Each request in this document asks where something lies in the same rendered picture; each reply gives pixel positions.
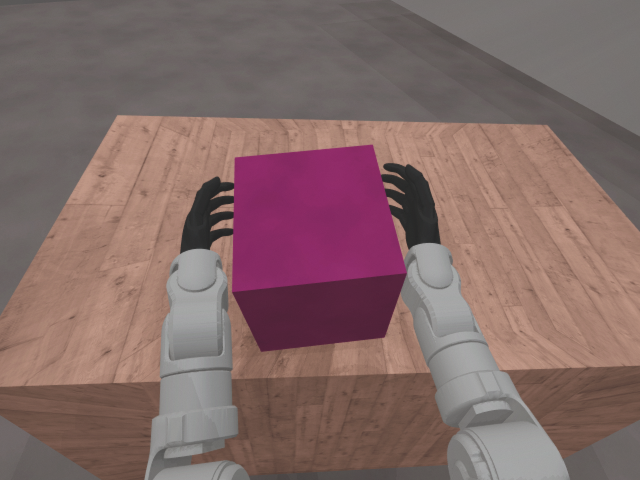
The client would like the robot right upper arm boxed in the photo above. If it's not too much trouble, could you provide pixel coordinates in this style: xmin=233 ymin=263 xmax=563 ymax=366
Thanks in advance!
xmin=447 ymin=421 xmax=568 ymax=480

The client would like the carton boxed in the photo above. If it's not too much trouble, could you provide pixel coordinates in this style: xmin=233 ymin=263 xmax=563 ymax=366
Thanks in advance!
xmin=232 ymin=145 xmax=407 ymax=352

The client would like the pedestal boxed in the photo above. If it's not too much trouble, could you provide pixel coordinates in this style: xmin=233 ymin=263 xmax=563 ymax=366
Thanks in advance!
xmin=0 ymin=115 xmax=640 ymax=480

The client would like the right robot hand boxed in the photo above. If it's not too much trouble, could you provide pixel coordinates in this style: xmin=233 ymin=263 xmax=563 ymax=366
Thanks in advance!
xmin=381 ymin=163 xmax=441 ymax=249

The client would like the robot left upper arm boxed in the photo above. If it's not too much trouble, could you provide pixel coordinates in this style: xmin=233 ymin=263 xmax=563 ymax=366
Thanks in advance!
xmin=153 ymin=460 xmax=250 ymax=480

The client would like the right robot forearm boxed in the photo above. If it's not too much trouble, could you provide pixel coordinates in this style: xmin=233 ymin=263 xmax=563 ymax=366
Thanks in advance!
xmin=401 ymin=243 xmax=570 ymax=480

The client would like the left robot hand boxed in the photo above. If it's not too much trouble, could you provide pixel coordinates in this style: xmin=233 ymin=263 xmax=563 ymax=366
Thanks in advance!
xmin=180 ymin=176 xmax=234 ymax=254

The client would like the left robot forearm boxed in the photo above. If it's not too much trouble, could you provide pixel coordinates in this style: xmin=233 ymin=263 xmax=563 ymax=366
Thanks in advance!
xmin=144 ymin=249 xmax=238 ymax=480

